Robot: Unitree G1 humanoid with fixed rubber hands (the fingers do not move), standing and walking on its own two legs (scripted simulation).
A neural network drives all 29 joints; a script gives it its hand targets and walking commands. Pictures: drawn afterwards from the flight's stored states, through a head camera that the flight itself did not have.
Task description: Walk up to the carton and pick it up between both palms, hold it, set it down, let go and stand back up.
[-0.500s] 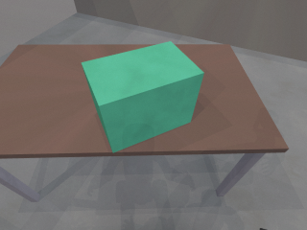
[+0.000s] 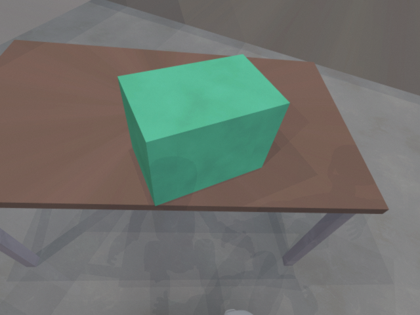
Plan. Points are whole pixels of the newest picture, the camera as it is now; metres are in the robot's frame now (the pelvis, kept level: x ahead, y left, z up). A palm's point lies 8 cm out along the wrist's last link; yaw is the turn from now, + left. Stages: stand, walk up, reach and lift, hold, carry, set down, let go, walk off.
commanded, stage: walk up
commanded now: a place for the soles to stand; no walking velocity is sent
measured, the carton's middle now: (200, 128) +0.55 +0.00 +0.00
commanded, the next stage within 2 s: none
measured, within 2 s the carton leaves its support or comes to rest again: neither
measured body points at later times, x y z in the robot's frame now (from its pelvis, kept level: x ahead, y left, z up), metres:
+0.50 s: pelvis +0.00 -0.03 -0.01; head +0.04 -0.02 +0.44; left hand +0.08 +0.28 -0.13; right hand +0.07 -0.35 -0.12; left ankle -0.01 +0.09 -0.72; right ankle +0.03 -0.16 -0.73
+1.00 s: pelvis +0.02 -0.02 -0.01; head +0.05 -0.01 +0.44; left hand +0.11 +0.29 -0.13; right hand +0.10 -0.34 -0.11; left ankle +0.00 +0.08 -0.72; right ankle +0.03 -0.17 -0.72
